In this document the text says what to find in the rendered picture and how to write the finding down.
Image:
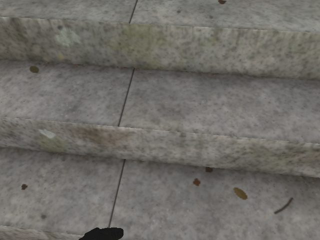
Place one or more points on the robot left hand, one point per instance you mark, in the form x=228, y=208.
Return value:
x=112, y=233

